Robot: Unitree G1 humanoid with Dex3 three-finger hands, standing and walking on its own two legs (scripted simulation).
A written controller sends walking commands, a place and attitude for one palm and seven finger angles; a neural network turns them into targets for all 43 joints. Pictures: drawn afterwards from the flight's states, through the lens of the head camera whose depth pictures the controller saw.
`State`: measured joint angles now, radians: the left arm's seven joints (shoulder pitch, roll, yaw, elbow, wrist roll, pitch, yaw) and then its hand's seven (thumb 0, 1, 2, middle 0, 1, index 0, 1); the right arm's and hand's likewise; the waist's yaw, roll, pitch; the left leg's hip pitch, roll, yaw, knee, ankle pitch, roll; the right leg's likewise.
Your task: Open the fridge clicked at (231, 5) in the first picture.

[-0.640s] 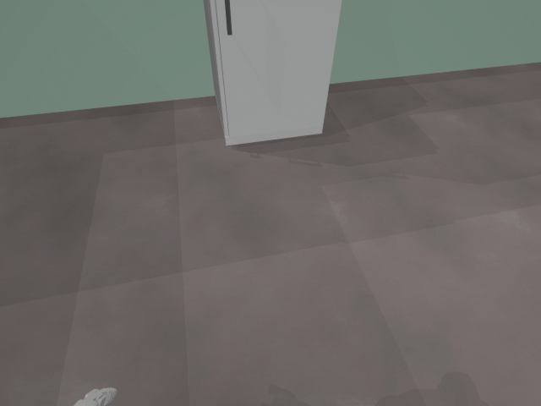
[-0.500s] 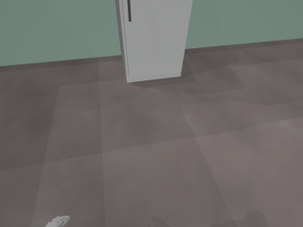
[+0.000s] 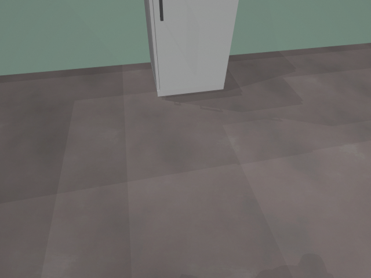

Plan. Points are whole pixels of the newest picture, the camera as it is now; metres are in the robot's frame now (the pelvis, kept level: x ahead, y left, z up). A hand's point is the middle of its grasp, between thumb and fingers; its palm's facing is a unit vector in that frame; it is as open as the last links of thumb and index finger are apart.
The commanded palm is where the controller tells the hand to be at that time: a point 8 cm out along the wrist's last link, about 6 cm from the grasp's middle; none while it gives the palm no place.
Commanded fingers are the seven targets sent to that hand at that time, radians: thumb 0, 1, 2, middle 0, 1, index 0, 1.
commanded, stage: stand and wait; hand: left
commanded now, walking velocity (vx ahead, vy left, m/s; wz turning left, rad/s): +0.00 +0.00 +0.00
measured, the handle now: out of the picture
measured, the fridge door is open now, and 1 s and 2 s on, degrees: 0 0 0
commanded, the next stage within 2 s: look at it before walking up in 0.18 s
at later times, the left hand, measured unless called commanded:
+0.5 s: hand out of the picture +0.08 +0.24 -0.15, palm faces -0.05 -0.94 -0.33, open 7.4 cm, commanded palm none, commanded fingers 0.00 0.90 0.90 -0.20 -0.30 -0.20 -0.30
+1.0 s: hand out of the picture +0.08 +0.24 -0.16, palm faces -0.04 -0.95 -0.32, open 7.4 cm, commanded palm none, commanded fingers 0.00 0.90 0.90 -0.20 -0.30 -0.20 -0.30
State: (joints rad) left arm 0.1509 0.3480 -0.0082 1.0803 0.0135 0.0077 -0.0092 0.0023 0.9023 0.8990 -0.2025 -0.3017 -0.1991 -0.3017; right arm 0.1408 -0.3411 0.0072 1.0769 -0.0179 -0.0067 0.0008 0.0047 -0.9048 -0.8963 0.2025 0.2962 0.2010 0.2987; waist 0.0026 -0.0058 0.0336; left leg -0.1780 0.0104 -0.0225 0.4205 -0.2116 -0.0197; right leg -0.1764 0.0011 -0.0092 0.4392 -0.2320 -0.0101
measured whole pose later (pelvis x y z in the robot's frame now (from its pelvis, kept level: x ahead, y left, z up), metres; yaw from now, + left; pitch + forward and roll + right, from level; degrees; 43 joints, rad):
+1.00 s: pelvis +0.01 +0.00 +0.00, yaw -1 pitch -2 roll +0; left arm 0.16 0.33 -0.01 1.09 0.02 0.01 0.00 0.00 0.90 0.90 -0.20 -0.30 -0.20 -0.30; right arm 0.14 -0.32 0.01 1.11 -0.02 0.00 0.00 0.00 -0.91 -0.90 0.20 0.30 0.20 0.30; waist 0.00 -0.01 0.01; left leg -0.15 0.02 -0.01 0.39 -0.21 -0.03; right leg -0.15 0.01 0.00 0.40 -0.22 -0.01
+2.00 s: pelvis +0.36 -0.01 -0.02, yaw -7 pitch -2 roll -1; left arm 0.38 0.17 0.05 1.15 0.03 -0.03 -0.01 0.00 0.91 0.90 -0.20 -0.30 -0.20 -0.30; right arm 0.15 -0.13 -0.03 1.00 -0.03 -0.08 0.00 0.00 -0.91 -0.90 0.20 0.30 0.20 0.30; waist 0.03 -0.05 0.07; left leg -0.33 0.05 0.20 0.60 -0.23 0.07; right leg -0.35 -0.05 -0.05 1.23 -0.39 -0.02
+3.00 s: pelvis +0.77 -0.07 -0.03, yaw -5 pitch -2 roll -2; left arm 0.44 0.15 0.03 1.17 0.02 -0.04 0.00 0.00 0.91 0.90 -0.20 -0.30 -0.20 -0.30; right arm 0.11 -0.19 -0.05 0.97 -0.04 -0.06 0.03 0.00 -0.91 -0.90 0.19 0.30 0.19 0.30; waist 0.04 -0.03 0.08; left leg -0.43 0.07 0.16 0.67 -0.18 0.08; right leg -0.08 -0.10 -0.19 0.77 -0.48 0.03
